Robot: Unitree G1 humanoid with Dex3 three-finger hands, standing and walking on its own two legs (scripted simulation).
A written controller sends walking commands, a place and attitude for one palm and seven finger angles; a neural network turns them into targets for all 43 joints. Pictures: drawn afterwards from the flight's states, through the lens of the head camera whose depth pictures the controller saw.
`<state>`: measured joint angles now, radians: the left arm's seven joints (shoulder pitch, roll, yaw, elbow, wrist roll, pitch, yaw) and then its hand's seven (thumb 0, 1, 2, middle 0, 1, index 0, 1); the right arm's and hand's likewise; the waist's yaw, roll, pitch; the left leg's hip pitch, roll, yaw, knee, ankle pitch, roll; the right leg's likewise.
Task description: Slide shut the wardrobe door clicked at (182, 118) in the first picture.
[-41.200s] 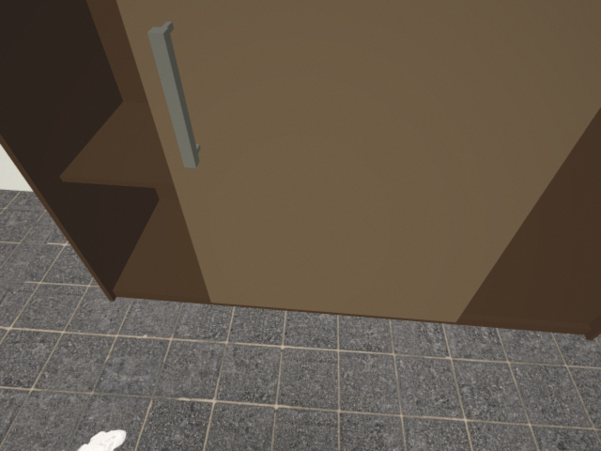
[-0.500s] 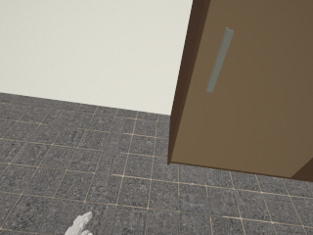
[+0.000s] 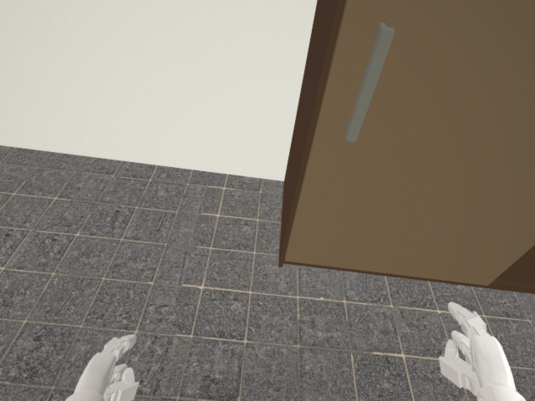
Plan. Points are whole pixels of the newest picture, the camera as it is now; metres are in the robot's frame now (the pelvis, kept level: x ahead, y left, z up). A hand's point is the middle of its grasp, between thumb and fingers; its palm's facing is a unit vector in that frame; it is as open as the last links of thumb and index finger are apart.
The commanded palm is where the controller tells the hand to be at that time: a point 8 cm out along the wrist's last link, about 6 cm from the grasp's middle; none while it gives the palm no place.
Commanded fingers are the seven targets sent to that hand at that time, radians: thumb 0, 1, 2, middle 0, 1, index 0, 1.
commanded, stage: let the arm hang, fingers relaxed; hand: right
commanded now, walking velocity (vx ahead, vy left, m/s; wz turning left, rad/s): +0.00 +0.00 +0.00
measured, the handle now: (365, 86) +0.80 -0.17 +0.13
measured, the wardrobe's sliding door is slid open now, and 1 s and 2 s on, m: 0.00 0.00 0.00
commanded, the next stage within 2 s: look to check the result in 0.94 s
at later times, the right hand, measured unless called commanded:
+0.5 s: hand out of the picture -0.02 -0.25 -0.14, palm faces -0.02 +0.95 -0.31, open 7.3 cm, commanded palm none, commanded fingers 0.00 -0.90 -0.90 0.20 0.30 0.20 0.30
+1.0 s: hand out of the picture +0.04 -0.20 -0.15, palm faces -0.05 +0.98 -0.21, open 7.4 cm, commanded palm none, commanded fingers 0.00 -0.90 -0.90 0.20 0.30 0.20 0.30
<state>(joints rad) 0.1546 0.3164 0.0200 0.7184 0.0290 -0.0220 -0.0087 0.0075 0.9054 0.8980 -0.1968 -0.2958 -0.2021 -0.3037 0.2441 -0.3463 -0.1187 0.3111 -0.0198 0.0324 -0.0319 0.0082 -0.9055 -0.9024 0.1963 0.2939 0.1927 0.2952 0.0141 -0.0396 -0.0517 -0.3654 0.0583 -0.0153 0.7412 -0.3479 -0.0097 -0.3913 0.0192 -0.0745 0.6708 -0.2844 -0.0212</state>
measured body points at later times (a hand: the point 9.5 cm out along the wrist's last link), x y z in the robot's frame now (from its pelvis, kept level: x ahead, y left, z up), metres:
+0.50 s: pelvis -0.01 -0.02 +0.02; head +0.00 -0.02 +0.47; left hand +0.00 +0.23 -0.13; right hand -0.02 -0.30 -0.12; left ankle +0.00 +0.12 -0.72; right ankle +0.04 -0.11 -0.72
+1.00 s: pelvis +0.01 -0.02 +0.03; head +0.02 -0.02 +0.48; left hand +0.03 +0.22 -0.13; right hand +0.05 -0.25 -0.13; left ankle +0.00 +0.12 -0.72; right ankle +0.04 -0.11 -0.72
